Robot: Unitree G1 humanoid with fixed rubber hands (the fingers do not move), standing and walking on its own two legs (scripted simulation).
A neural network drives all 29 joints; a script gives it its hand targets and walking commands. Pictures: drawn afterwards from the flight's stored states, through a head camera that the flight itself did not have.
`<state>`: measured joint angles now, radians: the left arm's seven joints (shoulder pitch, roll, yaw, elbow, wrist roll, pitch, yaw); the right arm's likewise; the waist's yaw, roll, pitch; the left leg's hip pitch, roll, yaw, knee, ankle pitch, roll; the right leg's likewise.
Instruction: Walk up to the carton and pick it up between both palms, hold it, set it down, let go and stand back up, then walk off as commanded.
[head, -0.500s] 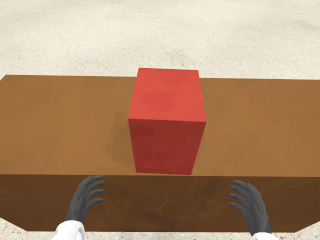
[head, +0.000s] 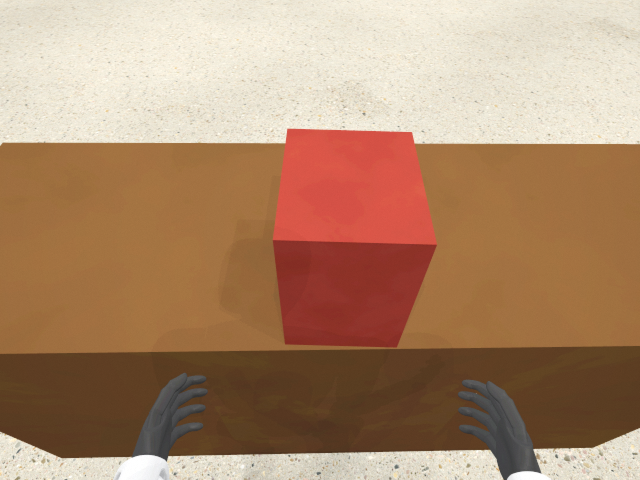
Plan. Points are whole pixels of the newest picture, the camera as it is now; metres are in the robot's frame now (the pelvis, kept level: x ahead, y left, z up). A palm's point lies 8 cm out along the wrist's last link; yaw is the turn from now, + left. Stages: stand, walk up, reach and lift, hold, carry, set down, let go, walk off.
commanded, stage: set down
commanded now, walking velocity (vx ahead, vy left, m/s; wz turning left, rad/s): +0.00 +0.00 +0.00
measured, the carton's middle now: (345, 244) +0.42 +0.01 +0.04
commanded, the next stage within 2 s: let go in 0.34 s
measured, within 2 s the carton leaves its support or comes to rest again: neither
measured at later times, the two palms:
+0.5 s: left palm (162, 445) +0.16 +0.22 -0.06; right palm (513, 475) +0.16 -0.21 -0.07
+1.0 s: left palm (136, 479) +0.13 +0.25 -0.10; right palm out of the picture +0.14 -0.26 -0.10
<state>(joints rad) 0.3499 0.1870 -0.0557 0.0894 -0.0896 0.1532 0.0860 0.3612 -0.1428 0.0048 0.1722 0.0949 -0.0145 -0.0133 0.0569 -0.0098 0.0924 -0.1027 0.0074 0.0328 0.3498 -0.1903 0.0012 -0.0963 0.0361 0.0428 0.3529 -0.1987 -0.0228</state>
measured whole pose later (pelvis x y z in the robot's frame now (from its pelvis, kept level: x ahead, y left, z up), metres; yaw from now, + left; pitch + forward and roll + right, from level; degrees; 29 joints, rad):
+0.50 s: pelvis +0.02 +0.00 +0.00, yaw +0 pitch -4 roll -1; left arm 0.33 0.17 -0.03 0.30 -0.01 0.10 0.05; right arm 0.32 -0.16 0.00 0.49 0.04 -0.18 0.02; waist 0.03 0.00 0.10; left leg -0.05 0.02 0.04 0.36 -0.24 0.00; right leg -0.02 0.04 0.04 0.32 -0.22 -0.02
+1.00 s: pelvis +0.01 -0.01 -0.01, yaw +2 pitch -2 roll +0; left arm 0.21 0.26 0.03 0.68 0.04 0.02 0.00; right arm 0.22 -0.25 -0.03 0.76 -0.05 -0.05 0.00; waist 0.02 -0.01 0.03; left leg -0.17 0.02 0.01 0.48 -0.27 -0.01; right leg -0.15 0.04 0.00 0.47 -0.28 -0.04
